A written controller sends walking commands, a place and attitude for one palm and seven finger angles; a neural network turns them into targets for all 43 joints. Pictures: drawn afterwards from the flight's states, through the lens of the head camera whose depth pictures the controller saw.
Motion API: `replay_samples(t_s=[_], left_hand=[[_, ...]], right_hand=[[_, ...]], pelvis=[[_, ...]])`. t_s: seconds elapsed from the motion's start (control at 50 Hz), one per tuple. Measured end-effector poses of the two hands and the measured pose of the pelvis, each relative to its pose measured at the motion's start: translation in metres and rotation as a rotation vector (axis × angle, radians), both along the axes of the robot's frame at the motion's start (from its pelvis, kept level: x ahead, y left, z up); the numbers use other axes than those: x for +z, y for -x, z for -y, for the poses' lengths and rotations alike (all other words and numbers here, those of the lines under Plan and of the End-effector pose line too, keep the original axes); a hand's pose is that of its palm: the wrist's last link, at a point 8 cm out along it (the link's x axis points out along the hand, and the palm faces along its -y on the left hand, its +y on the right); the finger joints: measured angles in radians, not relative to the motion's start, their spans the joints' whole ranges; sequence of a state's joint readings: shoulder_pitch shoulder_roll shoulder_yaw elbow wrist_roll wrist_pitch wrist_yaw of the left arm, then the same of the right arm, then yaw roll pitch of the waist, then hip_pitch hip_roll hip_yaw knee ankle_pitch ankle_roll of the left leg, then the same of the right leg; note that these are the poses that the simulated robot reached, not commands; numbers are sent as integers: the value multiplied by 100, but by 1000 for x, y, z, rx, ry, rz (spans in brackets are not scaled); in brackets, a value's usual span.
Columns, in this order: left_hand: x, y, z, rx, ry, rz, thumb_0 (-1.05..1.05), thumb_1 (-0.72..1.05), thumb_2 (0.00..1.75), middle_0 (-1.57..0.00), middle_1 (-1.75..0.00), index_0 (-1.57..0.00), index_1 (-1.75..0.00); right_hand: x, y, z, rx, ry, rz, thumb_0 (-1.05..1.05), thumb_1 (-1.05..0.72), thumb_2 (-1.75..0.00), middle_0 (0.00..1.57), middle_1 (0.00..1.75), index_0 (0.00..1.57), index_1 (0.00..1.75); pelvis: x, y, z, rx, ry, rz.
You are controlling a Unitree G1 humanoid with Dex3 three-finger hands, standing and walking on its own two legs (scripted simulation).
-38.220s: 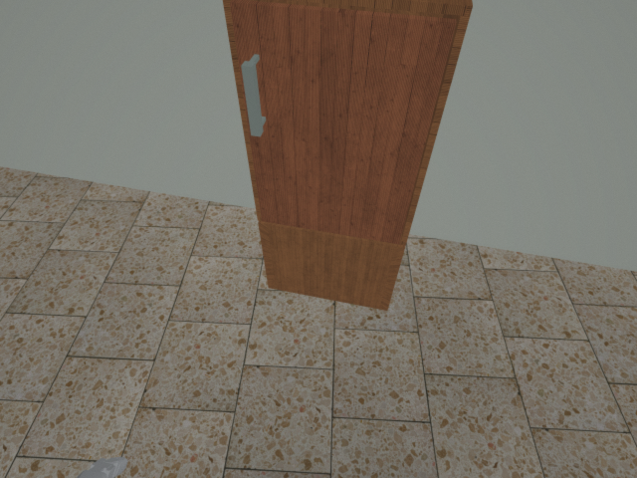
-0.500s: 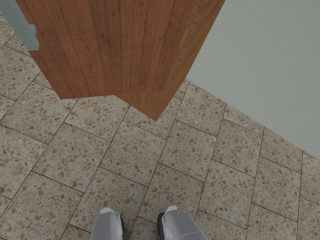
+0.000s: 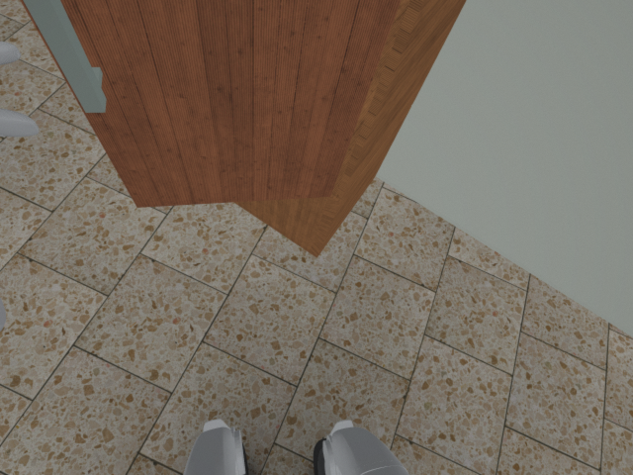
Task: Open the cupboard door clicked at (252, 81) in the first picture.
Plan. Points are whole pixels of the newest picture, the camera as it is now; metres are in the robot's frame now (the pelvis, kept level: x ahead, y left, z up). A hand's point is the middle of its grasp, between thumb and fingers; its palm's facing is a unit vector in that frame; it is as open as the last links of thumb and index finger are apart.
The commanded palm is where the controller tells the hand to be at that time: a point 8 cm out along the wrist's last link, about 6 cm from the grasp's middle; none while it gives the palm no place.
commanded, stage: move the hooked fingers beside the handle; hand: left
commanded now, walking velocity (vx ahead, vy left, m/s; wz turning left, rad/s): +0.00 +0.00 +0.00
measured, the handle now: (70, 37) +0.60 +0.22 +0.11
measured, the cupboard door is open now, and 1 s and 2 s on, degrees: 42 42 41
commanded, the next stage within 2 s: slide the fingers in behind the handle in 0.34 s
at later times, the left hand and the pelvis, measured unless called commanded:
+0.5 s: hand out of the picture +0.55 +0.28 +0.11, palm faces +0.04 -1.00 +0.00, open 14.0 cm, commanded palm +0.54 +0.31 +0.10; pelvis -0.01 +0.00 -0.01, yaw -1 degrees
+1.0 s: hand (20, 66) +0.55 +0.26 +0.11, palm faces +0.05 -1.00 +0.02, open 14.1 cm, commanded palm +0.54 +0.28 +0.10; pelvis +0.00 +0.01 +0.00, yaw +0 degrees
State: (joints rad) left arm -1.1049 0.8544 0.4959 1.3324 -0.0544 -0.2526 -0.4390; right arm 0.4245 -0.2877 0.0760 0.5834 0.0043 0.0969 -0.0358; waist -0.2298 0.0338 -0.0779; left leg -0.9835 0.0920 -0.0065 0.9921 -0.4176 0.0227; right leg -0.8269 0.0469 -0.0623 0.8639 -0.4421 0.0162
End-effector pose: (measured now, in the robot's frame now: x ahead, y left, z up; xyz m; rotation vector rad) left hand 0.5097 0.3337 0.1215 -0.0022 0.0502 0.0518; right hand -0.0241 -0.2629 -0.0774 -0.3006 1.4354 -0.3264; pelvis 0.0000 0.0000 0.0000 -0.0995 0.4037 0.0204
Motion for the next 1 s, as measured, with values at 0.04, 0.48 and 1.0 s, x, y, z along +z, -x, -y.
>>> replay_samples(t_s=[0.04,0.48,1.0], left_hand=[[0,1,-1,-1,-6,0,-1,-50,30,-30,-120,-30,-120],[-5,-14,0,-13,1,3,-1,-50,30,-30,-120,-30,-120],[-11,-19,23,2,14,3,-1,-50,30,-29,-120,-28,-119]], right_hand=[[-1,2,1,4,3,-3,0,-91,-90,21,30,20,30],[-3,45,-11,-46,9,-90,0,-91,-90,21,30,20,30],[-1,19,-19,-24,-38,-58,0,-91,-90,21,30,20,30]], pelvis=[[-1,2,1,3,1,-2],[-10,12,-2,-8,15,-40],[-1,-3,-8,2,8,-23]])
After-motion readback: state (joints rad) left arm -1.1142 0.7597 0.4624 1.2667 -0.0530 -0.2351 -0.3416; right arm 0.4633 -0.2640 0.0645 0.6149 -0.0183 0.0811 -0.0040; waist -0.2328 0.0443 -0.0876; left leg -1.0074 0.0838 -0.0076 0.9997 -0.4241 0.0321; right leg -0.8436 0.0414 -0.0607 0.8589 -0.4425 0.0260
